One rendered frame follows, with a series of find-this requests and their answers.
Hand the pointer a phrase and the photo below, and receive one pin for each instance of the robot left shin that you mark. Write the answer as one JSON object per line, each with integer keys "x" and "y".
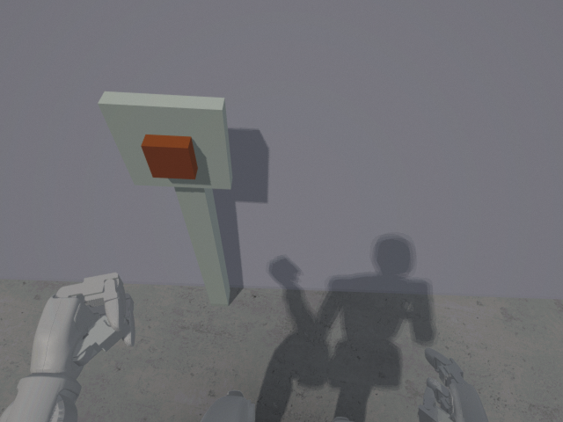
{"x": 235, "y": 393}

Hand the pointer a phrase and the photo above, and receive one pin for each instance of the panel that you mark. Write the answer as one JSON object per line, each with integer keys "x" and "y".
{"x": 131, "y": 116}

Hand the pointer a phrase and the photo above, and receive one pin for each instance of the button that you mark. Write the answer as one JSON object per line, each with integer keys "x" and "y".
{"x": 170, "y": 156}

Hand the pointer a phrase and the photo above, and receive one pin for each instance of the robot left thigh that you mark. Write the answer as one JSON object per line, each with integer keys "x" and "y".
{"x": 230, "y": 409}

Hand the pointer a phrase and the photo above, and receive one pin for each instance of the robot right hand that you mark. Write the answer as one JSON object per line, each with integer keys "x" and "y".
{"x": 459, "y": 403}

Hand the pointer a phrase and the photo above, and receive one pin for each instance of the left robot forearm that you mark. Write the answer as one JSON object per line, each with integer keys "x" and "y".
{"x": 44, "y": 397}

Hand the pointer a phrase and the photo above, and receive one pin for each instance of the robot left hand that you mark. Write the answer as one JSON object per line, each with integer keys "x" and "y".
{"x": 58, "y": 345}

